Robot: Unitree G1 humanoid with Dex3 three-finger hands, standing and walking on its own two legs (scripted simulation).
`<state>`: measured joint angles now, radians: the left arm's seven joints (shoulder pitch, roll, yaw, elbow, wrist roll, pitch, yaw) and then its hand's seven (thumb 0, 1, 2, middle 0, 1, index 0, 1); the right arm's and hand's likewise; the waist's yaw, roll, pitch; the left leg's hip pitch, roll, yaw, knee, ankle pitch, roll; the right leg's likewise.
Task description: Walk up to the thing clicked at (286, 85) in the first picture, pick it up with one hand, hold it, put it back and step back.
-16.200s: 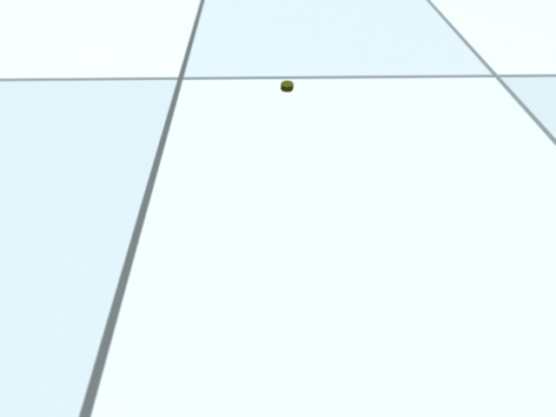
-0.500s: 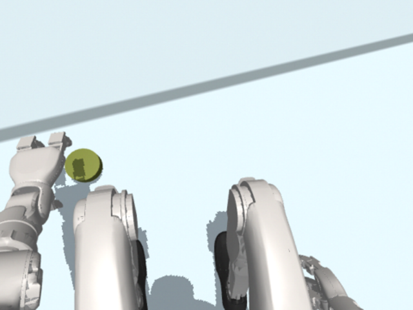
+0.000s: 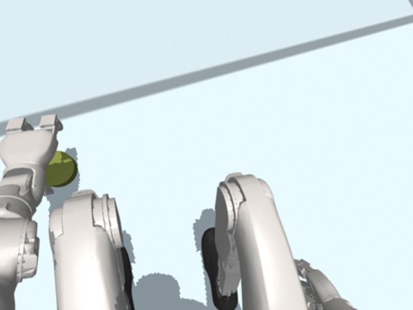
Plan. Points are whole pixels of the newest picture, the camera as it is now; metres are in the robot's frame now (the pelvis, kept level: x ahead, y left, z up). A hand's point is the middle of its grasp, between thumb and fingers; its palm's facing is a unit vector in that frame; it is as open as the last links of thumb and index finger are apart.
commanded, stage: approach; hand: left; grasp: from above
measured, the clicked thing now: (57, 169) +0.40 +0.28 -0.29
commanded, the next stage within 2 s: rest palm in 0.12 s
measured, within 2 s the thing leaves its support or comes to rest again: neither
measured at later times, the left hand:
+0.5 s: hand (46, 173) +0.38 +0.28 -0.22, palm faces -0.53 -0.15 -0.84, open 14.3 cm
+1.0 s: hand (49, 166) +0.40 +0.28 -0.25, palm faces -0.48 -0.14 -0.87, open 14.1 cm
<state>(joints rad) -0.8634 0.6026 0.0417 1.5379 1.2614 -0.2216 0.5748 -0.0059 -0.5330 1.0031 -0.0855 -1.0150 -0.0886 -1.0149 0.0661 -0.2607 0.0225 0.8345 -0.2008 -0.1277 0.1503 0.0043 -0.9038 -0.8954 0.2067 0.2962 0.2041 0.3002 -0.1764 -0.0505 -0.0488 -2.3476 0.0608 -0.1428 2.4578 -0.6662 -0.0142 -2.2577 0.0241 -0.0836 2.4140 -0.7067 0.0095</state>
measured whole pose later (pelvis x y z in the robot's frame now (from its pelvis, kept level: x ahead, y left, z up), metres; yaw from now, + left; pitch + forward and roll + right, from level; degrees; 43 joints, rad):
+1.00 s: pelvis +0.01 +0.01 -0.02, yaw -5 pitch +27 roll -11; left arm -0.89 0.75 0.07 1.70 1.21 -0.24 0.68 -0.01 -0.49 0.94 -0.07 -1.02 -0.09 -1.00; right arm 0.02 -0.27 0.17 0.85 -0.31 -0.28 0.32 0.00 -0.90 -0.90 0.20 0.30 0.20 0.30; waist -0.25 -0.09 0.09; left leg -2.35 0.05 -0.24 2.57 -0.72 -0.02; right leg -2.22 0.05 -0.16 2.46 -0.73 0.02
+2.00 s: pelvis +0.00 +0.01 -0.01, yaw -6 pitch +25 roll -13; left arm -0.85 0.79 0.05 1.72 1.20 -0.22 0.78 0.00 -0.43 0.88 -0.07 -1.05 -0.10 -1.02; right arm 0.00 -0.31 0.20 0.85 -0.31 -0.36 0.38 0.00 -0.90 -0.90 0.20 0.30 0.20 0.30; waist -0.25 -0.13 0.12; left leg -2.33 0.05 -0.28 2.57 -0.72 -0.02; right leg -2.19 0.06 -0.19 2.43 -0.71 0.03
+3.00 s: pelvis +0.00 +0.01 -0.01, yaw -7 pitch +24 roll -14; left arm -0.85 0.82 0.01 1.71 1.17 -0.21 0.78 0.00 -0.33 0.82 -0.15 -0.97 -0.18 -0.94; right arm -0.01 -0.33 0.24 0.81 -0.30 -0.39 0.38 0.00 -0.90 -0.90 0.20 0.30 0.20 0.30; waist -0.26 -0.16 0.15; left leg -2.31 0.05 -0.30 2.57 -0.72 -0.03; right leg -2.16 0.07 -0.20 2.41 -0.70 0.04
